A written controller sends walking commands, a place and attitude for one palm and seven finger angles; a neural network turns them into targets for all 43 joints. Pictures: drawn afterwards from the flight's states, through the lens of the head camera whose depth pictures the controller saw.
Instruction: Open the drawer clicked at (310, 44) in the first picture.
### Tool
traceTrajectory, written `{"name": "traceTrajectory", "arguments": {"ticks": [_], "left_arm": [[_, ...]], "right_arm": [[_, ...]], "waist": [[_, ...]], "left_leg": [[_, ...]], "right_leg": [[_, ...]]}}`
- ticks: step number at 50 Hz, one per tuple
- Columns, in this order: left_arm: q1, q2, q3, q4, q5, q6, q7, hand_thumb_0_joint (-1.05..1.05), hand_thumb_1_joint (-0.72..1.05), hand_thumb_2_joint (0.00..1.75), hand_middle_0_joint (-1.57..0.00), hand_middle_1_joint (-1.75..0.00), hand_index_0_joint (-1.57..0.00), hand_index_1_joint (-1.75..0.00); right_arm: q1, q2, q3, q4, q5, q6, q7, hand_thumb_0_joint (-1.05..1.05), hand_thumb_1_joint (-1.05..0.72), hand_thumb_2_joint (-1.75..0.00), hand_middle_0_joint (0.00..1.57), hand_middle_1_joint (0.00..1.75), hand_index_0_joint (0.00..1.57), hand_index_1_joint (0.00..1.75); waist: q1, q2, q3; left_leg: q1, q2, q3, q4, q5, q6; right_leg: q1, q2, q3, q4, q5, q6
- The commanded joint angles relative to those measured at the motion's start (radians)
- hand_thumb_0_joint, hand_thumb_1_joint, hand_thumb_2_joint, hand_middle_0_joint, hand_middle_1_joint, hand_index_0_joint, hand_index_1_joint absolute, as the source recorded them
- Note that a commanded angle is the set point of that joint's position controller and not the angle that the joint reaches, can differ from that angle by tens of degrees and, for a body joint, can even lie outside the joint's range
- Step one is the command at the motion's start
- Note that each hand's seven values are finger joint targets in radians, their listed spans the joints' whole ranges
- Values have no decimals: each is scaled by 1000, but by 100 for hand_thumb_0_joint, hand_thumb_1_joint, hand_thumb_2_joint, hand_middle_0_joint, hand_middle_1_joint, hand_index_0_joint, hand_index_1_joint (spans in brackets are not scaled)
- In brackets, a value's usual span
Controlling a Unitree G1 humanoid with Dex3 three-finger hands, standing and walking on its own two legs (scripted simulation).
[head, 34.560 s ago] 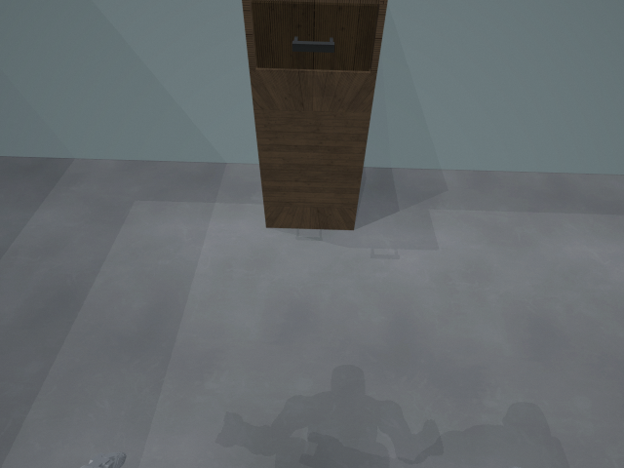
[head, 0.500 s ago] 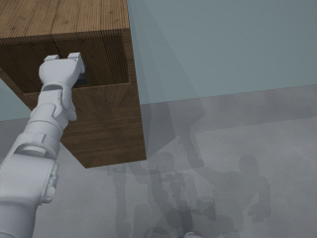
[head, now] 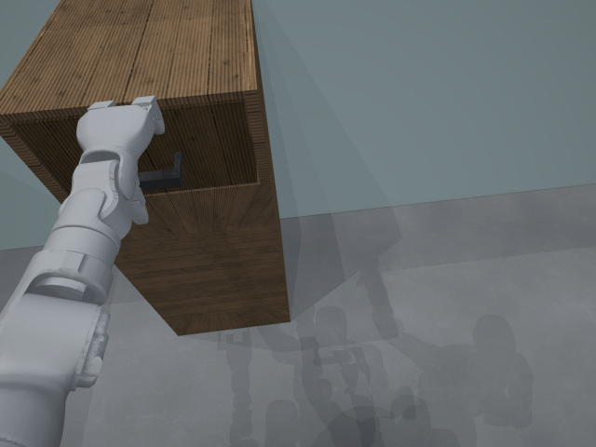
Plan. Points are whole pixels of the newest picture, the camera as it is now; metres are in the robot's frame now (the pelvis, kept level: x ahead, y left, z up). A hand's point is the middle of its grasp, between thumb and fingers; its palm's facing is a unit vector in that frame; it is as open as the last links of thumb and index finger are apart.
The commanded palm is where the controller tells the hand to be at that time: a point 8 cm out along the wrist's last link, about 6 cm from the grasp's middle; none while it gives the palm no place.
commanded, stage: lift the hand off the handle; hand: left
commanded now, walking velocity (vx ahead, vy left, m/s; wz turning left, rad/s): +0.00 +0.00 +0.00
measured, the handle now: (146, 171) +0.53 +0.25 +0.05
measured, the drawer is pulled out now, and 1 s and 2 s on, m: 0.00 0.00 0.00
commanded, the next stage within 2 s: draw the hand back to the body in 0.60 s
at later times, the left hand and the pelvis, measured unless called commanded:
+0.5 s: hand (109, 129) +0.46 +0.22 +0.20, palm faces +0.00 +0.03 -1.00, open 13.8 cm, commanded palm +0.45 +0.22 +0.25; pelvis +0.00 -0.01 +0.01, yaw +2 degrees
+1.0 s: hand (93, 155) +0.42 +0.23 +0.19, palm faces +0.12 -0.02 -0.99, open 13.8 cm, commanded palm +0.37 +0.24 +0.25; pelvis +0.00 +0.00 +0.01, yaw +0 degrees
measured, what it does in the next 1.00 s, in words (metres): stands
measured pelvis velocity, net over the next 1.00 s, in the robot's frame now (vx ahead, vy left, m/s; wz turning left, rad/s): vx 0.00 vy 0.00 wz -0.01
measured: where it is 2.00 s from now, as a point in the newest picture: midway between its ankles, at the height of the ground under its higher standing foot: outside the picture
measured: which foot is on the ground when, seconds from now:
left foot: down 0.00-1.00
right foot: down 0.00-1.00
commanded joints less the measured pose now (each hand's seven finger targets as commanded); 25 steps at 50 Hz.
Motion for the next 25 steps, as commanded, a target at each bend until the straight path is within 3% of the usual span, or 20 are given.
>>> {"name": "traceTrajectory", "arguments": {"ticks": [1, 5, 7, 9, 11, 13, 15, 16, 18, 19, 20, 22, 25], "left_arm": [[-474, 277, 80, -262, -12, -29, -17, 0, -50, 30, -30, -120, -30, -120], [-445, 276, 87, -348, -19, -52, -30, 0, -50, 30, -30, -120, -30, -120], [-464, 272, 84, -355, -19, -43, -30, 0, -50, 30, -30, -120, -30, -120], [-457, 276, 93, -367, -25, -28, -26, 0, -50, 30, -30, -120, -30, -120], [-462, 251, 71, -413, -33, -8, -30, 0, -50, 30, -30, -120, -30, -120], [-457, 278, 83, -377, -33, 19, -43, 0, -50, 30, -30, -120, -30, -120], [-501, 246, 43, -364, -35, 42, -60, 0, -50, 30, -30, -120, -30, -120], [-506, 265, 56, -356, -37, 48, -70, 0, -50, 30, -30, -120, -30, -120], [-522, 281, 52, -342, -34, 53, -97, 0, -50, 30, -30, -120, -30, -120], [-548, 289, 53, -354, -37, 46, -108, 0, -50, 30, -30, -120, -30, -120], [-556, 259, 22, -348, -40, 45, -125, 0, -50, 30, -30, -120, -30, -120], [-578, 281, 28, -360, -43, 28, -152, 0, -50, 30, -30, -120, -30, -120], [-612, 269, 11, -306, -46, 5, -183, 0, -50, 30, -30, -120, -30, -120]], "right_arm": [[34, -143, -44, -94, 1, -16, -17, 0, -90, -90, 20, 30, 20, 30], [5, -131, -41, -110, 1, -14, -13, 0, -90, -90, 20, 30, 20, 30], [-6, -132, -40, -107, 3, -10, -8, 0, -90, -90, 20, 30, 20, 30], [-23, -130, -38, -109, 7, -10, -3, 0, -90, -90, 20, 30, 20, 30], [-42, -126, -37, -117, 8, -11, 3, 0, -90, -90, 20, 30, 20, 30], [-60, -131, -33, -111, 11, -5, 1, 0, -90, -90, 20, 30, 20, 30], [-78, -130, -25, -110, 15, -3, -4, 0, -90, -90, 20, 30, 20, 30], [-80, -133, -24, -108, 16, -4, -6, 0, -90, -90, 20, 30, 20, 30], [-94, -133, -18, -113, 19, -1, -16, 0, -90, -90, 20, 30, 20, 30], [-95, -134, -15, -114, 21, -4, -20, 0, -90, -90, 20, 30, 20, 30], [-103, -129, -13, -118, 21, -5, -22, 0, -90, -90, 20, 30, 20, 30], [-102, -134, -13, -121, 22, -6, -27, 0, -90, -90, 20, 30, 20, 30], [-93, -128, -6, -113, 23, -12, -35, 0, -90, -90, 20, 30, 20, 30]], "waist": [[-3, -60, -378], [24, -16, -397], [19, -26, -377], [32, -25, -362], [36, -18, -389], [34, -43, -368], [20, -60, -323], [23, -89, -328], [23, -91, -334], [22, -84, -332], [17, -74, -317], [15, -83, -330], [5, -96, -287]], "left_leg": [[208, -18, -16, -34, 518, 18], [246, -18, -15, -33, 615, 14], [250, -15, -17, -39, 633, 10], [251, -15, -17, -49, 620, 7], [275, -16, -18, -54, 645, 6], [258, -19, -11, -66, 603, 7], [243, -24, -10, -83, 534, 8], [241, -25, -10, -89, 517, 10], [240, -30, -8, -100, 486, 13], [244, -31, -10, -103, 484, 14], [247, -34, -8, -102, 470, 15], [258, -34, -13, -109, 462, 15], [252, -35, -15, -115, 425, 16]], "right_leg": [[241, 38, -18, -26, 422, -30], [267, 37, -17, -24, 463, -32], [268, 38, -19, -32, 464, -35], [274, 38, -21, -34, 457, -36], [294, 37, -21, -38, 469, -36], [315, 33, -21, -50, 467, -34], [301, 30, -23, -64, 434, -33], [316, 29, -21, -69, 433, -32], [332, 23, -16, -76, 419, -31], [332, 22, -16, -80, 419, -32], [325, 20, -14, -83, 411, -31], [336, 18, -10, -96, 397, -31], [302, 16, -11, -103, 365, -28]]}}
